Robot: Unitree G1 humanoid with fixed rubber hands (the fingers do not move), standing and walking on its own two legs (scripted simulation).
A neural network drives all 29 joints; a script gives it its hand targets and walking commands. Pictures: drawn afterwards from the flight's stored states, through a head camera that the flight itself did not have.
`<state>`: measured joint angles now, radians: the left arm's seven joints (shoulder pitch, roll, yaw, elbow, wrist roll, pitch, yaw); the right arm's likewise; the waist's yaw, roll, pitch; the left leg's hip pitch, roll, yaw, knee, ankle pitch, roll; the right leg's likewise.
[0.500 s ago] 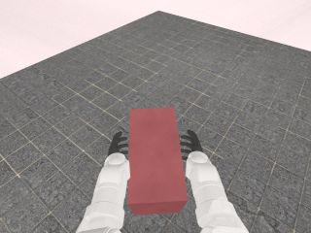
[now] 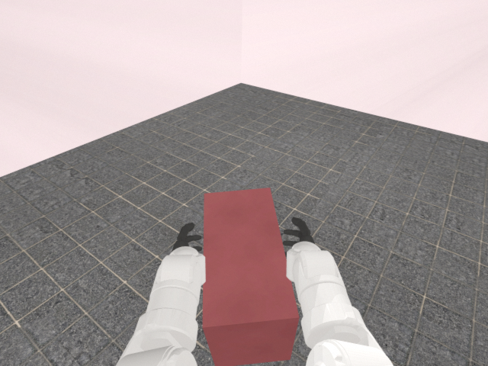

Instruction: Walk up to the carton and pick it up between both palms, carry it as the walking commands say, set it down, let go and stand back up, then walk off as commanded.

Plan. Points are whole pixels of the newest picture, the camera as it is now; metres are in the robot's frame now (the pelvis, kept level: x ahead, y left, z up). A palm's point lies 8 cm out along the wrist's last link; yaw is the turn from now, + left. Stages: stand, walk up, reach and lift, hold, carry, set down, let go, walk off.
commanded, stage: reach and lift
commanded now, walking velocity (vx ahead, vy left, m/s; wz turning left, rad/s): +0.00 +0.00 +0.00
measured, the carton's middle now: (244, 271) +0.35 +0.00 -0.01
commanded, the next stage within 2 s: hold in 0.98 s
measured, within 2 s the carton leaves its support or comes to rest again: neither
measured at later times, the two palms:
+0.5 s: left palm (183, 256) +0.32 +0.11 +0.07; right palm (304, 250) +0.32 -0.10 +0.08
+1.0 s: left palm (179, 258) +0.32 +0.12 +0.06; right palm (303, 252) +0.32 -0.10 +0.08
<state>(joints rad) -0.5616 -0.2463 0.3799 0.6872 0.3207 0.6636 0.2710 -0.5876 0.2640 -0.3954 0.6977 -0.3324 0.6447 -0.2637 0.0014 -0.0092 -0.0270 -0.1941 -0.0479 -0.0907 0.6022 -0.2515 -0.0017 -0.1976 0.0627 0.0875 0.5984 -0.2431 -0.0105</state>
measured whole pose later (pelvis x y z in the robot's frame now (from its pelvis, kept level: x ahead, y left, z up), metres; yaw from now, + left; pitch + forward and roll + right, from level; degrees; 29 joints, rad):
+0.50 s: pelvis +0.00 +0.00 +0.00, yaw +0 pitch -6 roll +0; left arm -0.60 -0.23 0.43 0.72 0.32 0.62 0.24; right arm -0.63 0.28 -0.44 0.71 -0.36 0.62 -0.28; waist 0.00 -0.01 -0.04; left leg -0.23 -0.05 -0.09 0.56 -0.21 0.00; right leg -0.24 0.06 0.09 0.56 -0.21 -0.01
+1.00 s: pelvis +0.01 +0.01 +0.01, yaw +0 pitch -7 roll +0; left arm -0.49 -0.23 0.30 0.62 0.28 0.69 0.25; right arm -0.53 0.25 -0.33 0.64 -0.31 0.67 -0.20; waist -0.02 -0.02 -0.06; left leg -0.18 -0.06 -0.08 0.54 -0.23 0.02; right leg -0.19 0.05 0.10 0.53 -0.22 0.01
